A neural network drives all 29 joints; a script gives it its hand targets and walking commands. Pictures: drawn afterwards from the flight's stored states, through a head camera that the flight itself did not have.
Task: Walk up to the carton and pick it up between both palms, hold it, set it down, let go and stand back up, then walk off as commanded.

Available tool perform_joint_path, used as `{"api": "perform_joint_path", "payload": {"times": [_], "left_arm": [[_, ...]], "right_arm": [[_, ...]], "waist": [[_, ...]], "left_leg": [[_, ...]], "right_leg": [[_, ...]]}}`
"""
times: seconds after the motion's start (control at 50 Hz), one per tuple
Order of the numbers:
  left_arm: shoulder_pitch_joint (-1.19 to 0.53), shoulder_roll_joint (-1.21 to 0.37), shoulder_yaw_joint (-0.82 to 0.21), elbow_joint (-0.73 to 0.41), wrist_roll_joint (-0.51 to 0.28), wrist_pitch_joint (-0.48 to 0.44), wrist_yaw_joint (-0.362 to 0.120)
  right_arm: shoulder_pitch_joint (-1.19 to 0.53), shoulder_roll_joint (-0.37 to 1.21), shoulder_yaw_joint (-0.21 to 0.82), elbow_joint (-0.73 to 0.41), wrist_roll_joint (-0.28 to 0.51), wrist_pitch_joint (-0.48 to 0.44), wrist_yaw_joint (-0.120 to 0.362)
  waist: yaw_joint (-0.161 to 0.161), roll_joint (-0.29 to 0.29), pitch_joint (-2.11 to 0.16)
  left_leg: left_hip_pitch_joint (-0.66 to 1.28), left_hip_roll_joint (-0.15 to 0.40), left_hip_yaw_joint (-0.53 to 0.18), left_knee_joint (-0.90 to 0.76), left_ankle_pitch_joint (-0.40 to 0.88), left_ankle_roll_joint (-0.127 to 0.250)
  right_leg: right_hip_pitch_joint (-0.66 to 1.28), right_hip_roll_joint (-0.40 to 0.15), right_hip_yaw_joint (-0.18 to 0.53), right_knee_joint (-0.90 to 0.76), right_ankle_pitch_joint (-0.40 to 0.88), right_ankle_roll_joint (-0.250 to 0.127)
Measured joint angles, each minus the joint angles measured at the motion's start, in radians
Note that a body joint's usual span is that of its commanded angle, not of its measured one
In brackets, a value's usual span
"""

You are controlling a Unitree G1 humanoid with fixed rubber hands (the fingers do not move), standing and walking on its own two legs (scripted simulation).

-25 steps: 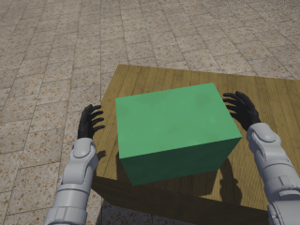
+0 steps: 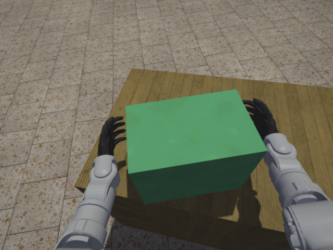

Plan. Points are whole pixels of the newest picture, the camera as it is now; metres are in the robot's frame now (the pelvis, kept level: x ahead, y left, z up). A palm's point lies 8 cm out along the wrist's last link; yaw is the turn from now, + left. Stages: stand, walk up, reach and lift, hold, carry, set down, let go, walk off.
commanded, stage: reach and lift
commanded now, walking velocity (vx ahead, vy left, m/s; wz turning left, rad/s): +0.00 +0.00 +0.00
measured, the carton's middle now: (187, 150) +0.39 +0.03 -0.02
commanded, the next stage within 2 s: none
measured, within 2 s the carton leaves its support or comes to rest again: neither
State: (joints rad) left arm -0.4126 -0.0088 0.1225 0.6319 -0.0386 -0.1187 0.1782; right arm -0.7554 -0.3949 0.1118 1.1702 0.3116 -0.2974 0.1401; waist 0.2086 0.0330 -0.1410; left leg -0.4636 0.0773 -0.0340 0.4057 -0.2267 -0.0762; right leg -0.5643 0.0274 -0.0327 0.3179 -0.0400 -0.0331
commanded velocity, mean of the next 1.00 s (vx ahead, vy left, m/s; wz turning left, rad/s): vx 0.00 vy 0.00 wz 0.00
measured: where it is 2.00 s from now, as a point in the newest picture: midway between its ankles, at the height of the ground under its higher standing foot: outside the picture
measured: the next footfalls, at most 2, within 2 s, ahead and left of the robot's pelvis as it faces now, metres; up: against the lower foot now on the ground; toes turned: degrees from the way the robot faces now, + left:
none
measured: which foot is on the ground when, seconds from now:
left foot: down 0.00-1.00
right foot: down 0.00-1.00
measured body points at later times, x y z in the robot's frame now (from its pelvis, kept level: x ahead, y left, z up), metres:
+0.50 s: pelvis +0.00 -0.01 +0.00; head +0.07 -0.02 +0.44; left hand +0.34 +0.22 +0.03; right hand +0.45 -0.14 +0.03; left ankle -0.04 +0.17 -0.74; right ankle +0.05 -0.10 -0.74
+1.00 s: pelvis +0.01 +0.00 +0.00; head +0.07 -0.02 +0.45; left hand +0.34 +0.22 +0.03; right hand +0.45 -0.14 +0.04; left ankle -0.04 +0.17 -0.74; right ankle +0.05 -0.10 -0.74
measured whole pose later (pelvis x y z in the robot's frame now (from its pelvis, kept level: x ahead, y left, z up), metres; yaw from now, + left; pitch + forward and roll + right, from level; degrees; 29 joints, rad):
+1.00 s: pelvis +0.01 +0.00 +0.00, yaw +2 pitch +14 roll -1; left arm -0.41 -0.10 0.33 0.75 0.09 -0.29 0.17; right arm -0.76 -0.26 -0.11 1.26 -0.04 -0.37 0.11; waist 0.13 0.04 -0.15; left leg -0.39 0.08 -0.06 0.34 -0.21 -0.08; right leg -0.48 0.02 -0.06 0.26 -0.04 -0.04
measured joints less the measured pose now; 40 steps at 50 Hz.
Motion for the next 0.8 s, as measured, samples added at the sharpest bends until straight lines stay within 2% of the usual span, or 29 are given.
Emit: {"api": "perform_joint_path", "payload": {"times": [0.22,0.56,0.7,0.8], "left_arm": [[-0.023,-0.034,0.053,0.034,0.034,-0.027,0.019],[-0.03,-0.035,0.097,0.079,0.054,-0.072,0.032],[-0.023,-0.042,0.11,0.09,0.059,-0.09,0.028],[-0.019,-0.056,0.138,0.098,0.08,-0.108,0.018]], "right_arm": [[-0.01,0.05,-0.045,0.003,-0.076,0.003,-0.026],[-0.005,0.101,-0.085,0.013,-0.138,0.008,-0.055],[-0.004,0.106,-0.097,0.019,-0.163,0.004,-0.056],[-0.007,0.114,-0.122,0.034,-0.21,-0.007,-0.041]], "waist": [[-0.015,-0.005,0.006],[-0.04,-0.006,0.005],[-0.045,0.0,0.001],[-0.052,0.002,0.003]], "left_leg": [[0.005,0.001,-0.001,-0.01,0.008,-0.003],[0.02,0.006,-0.011,-0.014,0.007,-0.008],[0.026,0.006,-0.012,-0.014,0.005,-0.007],[0.038,0.004,-0.014,-0.024,0.007,-0.005]], "right_leg": [[0.001,0.001,-0.001,0.0,0.003,-0.004],[0.017,0.004,-0.012,0.002,-0.005,-0.009],[0.024,0.004,-0.013,0.001,-0.008,-0.008],[0.036,0.002,-0.016,-0.006,-0.008,-0.007]]}}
